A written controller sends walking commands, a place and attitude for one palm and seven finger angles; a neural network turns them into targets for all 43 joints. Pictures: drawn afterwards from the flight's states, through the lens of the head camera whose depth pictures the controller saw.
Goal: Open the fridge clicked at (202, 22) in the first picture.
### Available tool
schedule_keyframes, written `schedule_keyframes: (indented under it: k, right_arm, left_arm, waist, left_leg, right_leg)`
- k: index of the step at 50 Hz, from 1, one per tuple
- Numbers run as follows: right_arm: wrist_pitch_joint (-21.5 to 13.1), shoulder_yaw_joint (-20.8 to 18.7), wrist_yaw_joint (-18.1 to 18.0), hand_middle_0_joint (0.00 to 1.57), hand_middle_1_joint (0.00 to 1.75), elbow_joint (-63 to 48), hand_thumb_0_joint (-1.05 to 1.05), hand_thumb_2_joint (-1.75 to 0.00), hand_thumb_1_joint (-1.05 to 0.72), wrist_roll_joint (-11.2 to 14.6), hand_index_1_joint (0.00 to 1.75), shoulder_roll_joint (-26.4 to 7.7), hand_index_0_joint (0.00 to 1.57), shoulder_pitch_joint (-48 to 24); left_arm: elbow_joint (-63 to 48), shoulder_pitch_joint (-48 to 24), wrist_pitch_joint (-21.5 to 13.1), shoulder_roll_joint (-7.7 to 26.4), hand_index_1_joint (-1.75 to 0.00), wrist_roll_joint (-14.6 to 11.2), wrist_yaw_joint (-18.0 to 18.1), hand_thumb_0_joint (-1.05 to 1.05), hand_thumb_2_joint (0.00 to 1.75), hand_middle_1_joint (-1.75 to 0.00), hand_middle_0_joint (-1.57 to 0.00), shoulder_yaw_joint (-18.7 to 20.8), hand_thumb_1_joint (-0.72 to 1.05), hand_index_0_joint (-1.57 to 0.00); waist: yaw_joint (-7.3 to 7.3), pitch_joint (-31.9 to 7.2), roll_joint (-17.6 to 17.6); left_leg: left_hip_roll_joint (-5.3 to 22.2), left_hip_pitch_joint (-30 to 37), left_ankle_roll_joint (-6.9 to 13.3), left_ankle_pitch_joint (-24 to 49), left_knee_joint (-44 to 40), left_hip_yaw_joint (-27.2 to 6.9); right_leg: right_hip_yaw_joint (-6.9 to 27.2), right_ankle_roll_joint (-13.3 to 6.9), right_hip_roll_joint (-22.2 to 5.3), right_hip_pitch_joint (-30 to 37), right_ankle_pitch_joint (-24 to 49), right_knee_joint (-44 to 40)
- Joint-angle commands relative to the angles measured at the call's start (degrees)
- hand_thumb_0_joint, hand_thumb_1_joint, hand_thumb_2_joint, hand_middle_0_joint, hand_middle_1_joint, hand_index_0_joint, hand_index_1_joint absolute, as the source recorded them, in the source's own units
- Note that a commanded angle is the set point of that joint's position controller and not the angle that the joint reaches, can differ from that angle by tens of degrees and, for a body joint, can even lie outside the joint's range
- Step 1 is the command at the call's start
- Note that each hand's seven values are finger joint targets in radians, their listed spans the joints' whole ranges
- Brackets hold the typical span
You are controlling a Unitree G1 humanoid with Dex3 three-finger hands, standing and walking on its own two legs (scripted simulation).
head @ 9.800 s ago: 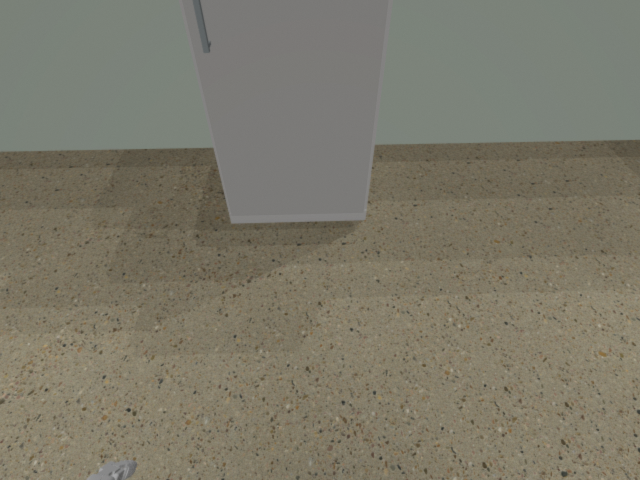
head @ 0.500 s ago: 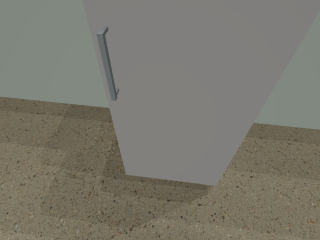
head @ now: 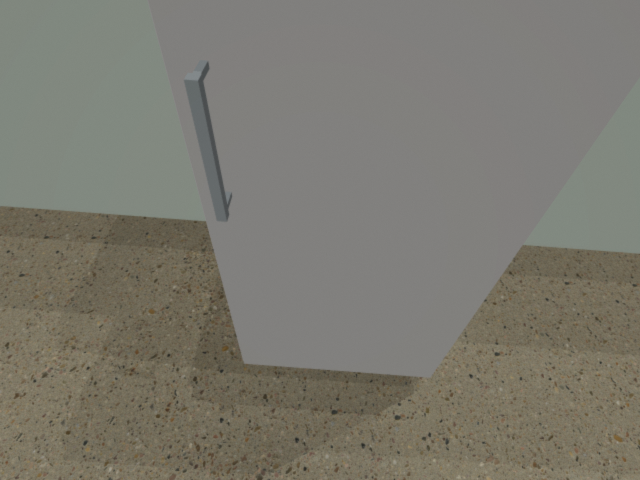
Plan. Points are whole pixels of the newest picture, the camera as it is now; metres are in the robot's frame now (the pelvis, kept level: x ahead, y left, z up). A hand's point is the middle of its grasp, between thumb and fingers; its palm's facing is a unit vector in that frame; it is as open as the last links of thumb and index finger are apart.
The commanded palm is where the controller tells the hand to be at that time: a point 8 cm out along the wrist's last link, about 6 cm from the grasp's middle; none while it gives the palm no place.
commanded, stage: come to a stop and stand still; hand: left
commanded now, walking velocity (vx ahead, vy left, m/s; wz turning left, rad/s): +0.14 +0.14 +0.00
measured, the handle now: (213, 150) +0.50 +0.19 +0.14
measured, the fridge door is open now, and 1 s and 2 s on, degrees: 0 0 0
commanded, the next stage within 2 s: none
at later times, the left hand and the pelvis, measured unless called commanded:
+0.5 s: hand out of the picture +0.07 +0.19 -0.18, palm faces +0.09 -0.97 -0.23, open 7.3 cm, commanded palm none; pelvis +0.05 +0.01 +0.00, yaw +2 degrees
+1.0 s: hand out of the picture +0.01 +0.19 -0.16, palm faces +0.03 -0.97 -0.22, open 7.3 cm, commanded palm none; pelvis -0.03 +0.01 +0.00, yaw +1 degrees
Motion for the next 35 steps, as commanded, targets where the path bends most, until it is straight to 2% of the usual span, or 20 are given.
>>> schedule_keyframes:
  k: [1,3,4,5,7,8,9,11,12,17,20,22,24,26,27,28,29,30,33,35]
  right_arm:
    - [-0.64,-0.61,-0.6,0.2,0.3,-0.2,0.0,-0.9,-0.9,0.49,0.3,-6.77,0.2,4.64]
    - [-1.32,-0.5,-0.55,0.2,0.3,-0.95,0.0,-0.9,-0.9,1.5,0.3,-4.86,0.2,3.42]
    - [-1.49,-0.2,-0.49,0.2,0.3,-1.6,0.0,-0.9,-0.9,1.61,0.3,-3.32,0.2,2.86]
    - [-0.95,-0.26,-0.68,0.2,0.3,-1.66,0.0,-0.9,-0.9,1.51,0.3,-2.68,0.2,2.21]
    - [0.44,-0.36,-0.91,0.2,0.3,-0.77,0.0,-0.9,-0.9,1.75,0.3,-0.92,0.2,0.75]
    - [0.84,-0.24,-0.71,0.2,0.3,0.13,0.0,-0.9,-0.9,1.81,0.3,-0.3,0.2,1.95]
    - [0.77,-0.27,-0.57,0.2,0.3,1.59,0.0,-0.9,-0.9,1.91,0.3,0.03,0.2,5.06]
    - [-0.17,-0.83,-1.33,0.2,0.3,3.05,0.0,-0.9,-0.9,1.19,0.3,-4.14,0.2,6.29]
    - [0.29,-1.0,-1.38,0.2,0.3,2.41,0.0,-0.9,-0.9,1.17,0.3,-4.87,0.2,4.49]
    - [0.83,-2.2,-2.07,0.2,0.3,0.82,0.0,-0.9,-0.9,1.01,0.3,-6.85,0.2,1.24]
    - [1.21,-3.14,-1.88,0.2,0.3,-0.29,0.0,-0.9,-0.9,0.88,0.3,-7.67,0.2,-0.53]
    - [1.3,-3.46,-1.66,0.2,0.3,-1.39,0.0,-0.9,-0.9,1.0,0.3,-8.22,0.2,-2.18]
    - [1.46,-3.47,-1.4,0.2,0.3,-2.44,0.0,-0.9,-0.9,1.22,0.3,-6.39,0.2,-2.72]
    - [1.95,-3.12,-1.1,0.2,0.3,-2.35,0.0,-0.9,-0.9,1.35,0.3,-4.19,0.2,-2.49]
    - [2.13,-2.8,-0.91,0.2,0.3,-2.07,0.0,-0.9,-0.9,1.45,0.3,-3.38,0.2,-2.73]
    - [1.1,-3.58,-0.49,0.2,0.3,-6.2,0.0,-0.9,-0.9,1.97,0.3,-9.15,0.2,-7.9]
    - [1.07,-3.21,0.13,0.2,0.3,-8.07,0.0,-0.9,-0.9,1.85,0.3,-6.45,0.2,-6.6]
    - [0.87,-2.81,0.4,0.2,0.3,-8.2,0.0,-0.9,-0.9,1.7,0.3,-4.7,0.2,-8.47]
    - [1.26,-2.78,0.13,0.2,0.3,-6.93,0.0,-0.9,-0.9,1.63,0.3,-6.41,0.2,-5.03]
    - [1.07,-2.45,-0.05,0.2,0.3,-6.97,0.0,-0.9,-0.9,0.96,0.3,-7.41,0.2,-5.56]
  left_arm:
    - [-3.28,1.83,-2.71,0.05,-0.3,0.04,0.0,0.0,0.9,-0.3,-0.2,0.51,0.9,-0.2]
    - [-0.84,8.37,-3.26,3.63,-0.3,-0.07,0.85,0.0,0.9,-0.3,-0.2,1.26,0.9,-0.2]
    - [0.4,11.55,-3.29,6.61,-0.3,-0.27,1.47,0.0,0.9,-0.3,-0.2,1.79,0.9,-0.2]
    - [0.98,11.62,-3.08,8.24,-0.3,-0.8,1.73,0.0,0.9,-0.3,-0.2,1.55,0.9,-0.2]
    - [0.25,5.05,-2.69,6.84,-0.3,-0.44,2.26,0.0,0.9,-0.3,-0.2,1.03,0.9,-0.2]
    - [-0.76,1.26,-2.22,5.99,-0.3,-0.41,2.38,0.0,0.9,-0.3,-0.2,0.64,0.9,-0.2]
    - [-1.7,-1.98,-1.73,5.26,-0.3,-0.79,2.38,0.0,0.9,-0.3,-0.2,0.32,0.9,-0.2]
    - [-3.74,-0.91,-0.88,2.78,-0.3,-1.51,2.32,0.0,0.9,-0.3,-0.2,0.04,0.9,-0.2]
    - [-3.91,-1.07,-0.47,3.6,-0.3,-1.33,2.53,0.0,0.9,-0.3,-0.2,0.3,0.9,-0.2]
    - [-4.02,-1.94,0.4,4.67,-0.3,-0.8,2.1,0.0,0.9,-0.3,-0.2,1.01,0.9,-0.2]
    - [-4.41,-1.88,0.11,4.72,-0.3,-0.47,2.07,0.0,0.9,-0.3,-0.2,1.17,0.9,-0.2]
    - [-4.33,-0.45,-0.33,5.27,-0.3,-0.35,2.01,0.0,0.9,-0.3,-0.2,1.36,0.9,-0.2]
    - [-4.19,0.28,-0.74,7.18,-0.3,-0.22,2.15,0.0,0.9,-0.3,-0.2,1.45,0.9,-0.2]
    - [-4.31,-0.53,-1.05,8.05,-0.3,-0.33,2.15,0.0,0.9,-0.3,-0.2,1.08,0.9,-0.2]
    - [-4.37,-1.5,-1.01,8.11,-0.3,-0.38,2.13,0.0,0.9,-0.3,-0.2,0.8,0.9,-0.2]
    - [-4.07,0.34,-1.57,11.2,-0.3,-0.32,4.25,0.0,0.9,-0.3,-0.2,0.65,0.9,-0.2]
    - [-7.11,0.57,-2.3,12.63,-0.3,-0.5,4.02,0.0,0.9,-0.3,-0.2,1.06,0.9,-0.2]
    - [-6.6,-0.2,-2.85,12.5,-0.3,-0.65,3.64,0.0,0.9,-0.3,-0.2,1.19,0.9,-0.2]
    - [-7.42,-2.85,-2.66,10.33,-0.3,-1.05,3.26,0.0,0.9,-0.3,-0.2,-0.28,0.9,-0.2]
    - [-7.41,-4.19,-2.14,8.64,-0.3,-0.8,2.78,0.0,0.9,-0.3,-0.2,-1.02,0.9,-0.2]
  waist:
    - [1.85,3.09,4.06]
    - [4.31,-2.29,-3.31]
    - [4.78,-3.71,-10.62]
    - [4.21,-3.33,-10.12]
    - [2.05,1.57,-11.75]
    - [0.35,3.21,-11.06]
    - [-1.77,3.7,-7.64]
    - [0.0,1.16,9.16]
    - [0.33,1.49,10.21]
    - [-0.35,2.03,10.28]
    - [0.08,-0.71,7.3]
    - [0.71,-3.37,5.43]
    - [0.34,-5.46,-1.28]
    - [-0.19,-5.38,-7.67]
    - [-0.46,-4.08,-8.24]
    - [-0.14,-6.54,-8.95]
    - [0.02,-9.43,-9.71]
    - [0.55,-10.44,-3.4]
    - [-2.07,-7.59,2.04]
    - [-1.41,-2.87,7.93]
  left_leg:
    - [11.04,-1.45,5.45,28.71,-4.88,-8.95]
    - [6.48,-11.54,0.97,25.24,3.96,-4.42]
    - [2.83,-18.49,-1.57,12.31,9.08,-1.56]
    - [1.68,-19.43,-3.07,-5.87,13.65,-1.2]
    - [4.63,-15.28,-3.51,-8.6,12.34,-4.75]
    - [5.4,-11.0,-3.35,-4.21,5.13,-4.89]
    - [5.94,-4.59,-3.13,11.25,-4.98,-5.16]
    - [12.69,0.84,0.47,52.86,-4.26,-10.32]
    - [14.68,0.19,2.7,55.49,-4.68,-10.86]
    - [15.86,9.38,4.73,71.9,-2.64,-11.05]
    - [15.05,10.77,4.47,67.6,-0.48,-9.86]
    - [12.78,8.09,2.44,58.07,2.18,-7.76]
    - [8.25,-0.11,-0.6,35.86,4.35,-4.43]
    - [4.9,-2.99,-2.46,18.41,5.35,-3.07]
    - [4.26,-3.34,-2.88,12.58,4.72,-3.07]
    - [4.26,-4.95,-4.12,12.0,5.98,-0.47]
    - [2.88,-10.45,-2.74,1.74,6.8,-2.61]
    - [1.35,-10.9,-2.41,0.93,4.35,-2.15]
    - [4.96,-1.26,-1.37,14.97,-1.31,-5.36]
    - [8.33,-0.42,-0.28,28.51,-0.9,-7.05]
  right_leg:
    - [-2.17,0.12,-0.27,2.77,8.53,-11.09]
    - [5.46,-1.66,-6.42,20.75,25.56,-14.78]
    - [14.48,-5.45,-14.79,26.63,39.56,-15.88]
    - [16.2,-9.92,-20.71,26.48,51.95,-17.35]
    - [10.9,-10.26,-17.97,15.6,55.41,-16.5]
    - [7.16,-7.94,-15.51,10.52,50.37,-15.61]
    - [3.59,-4.51,-11.69,5.83,42.33,-12.39]
    - [-0.4,2.07,-3.08,3.63,22.53,-7.4]
    - [0.02,2.67,-2.07,3.76,11.58,-6.89]
    - [1.27,2.88,-1.18,-3.19,3.14,-5.04]
    - [1.12,2.6,-0.84,-1.33,7.95,-8.75]
    - [1.71,2.37,-1.78,3.55,21.38,-12.87]
    - [6.84,0.1,-7.14,10.28,44.58,-10.86]
    - [9.41,-3.38,-11.39,11.06,53.93,-11.32]
    - [9.66,-4.16,-11.94,9.42,51.88,-12.75]
    - [13.0,-1.06,-9.43,13.04,75.64,-9.78]
    - [13.0,-2.31,-11.53,19.9,76.85,-7.96]
    - [13.51,-3.81,-12.88,21.8,80.66,-6.59]
    - [9.72,-1.83,-7.79,11.04,54.09,-8.03]
    - [6.87,-0.22,-4.02,5.48,34.5,-10.59]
